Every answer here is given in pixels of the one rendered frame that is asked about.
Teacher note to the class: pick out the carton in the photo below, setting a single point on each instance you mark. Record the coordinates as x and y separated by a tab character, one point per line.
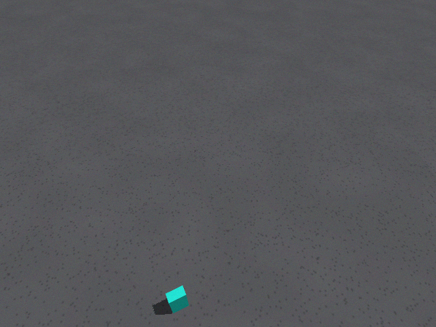
177	299

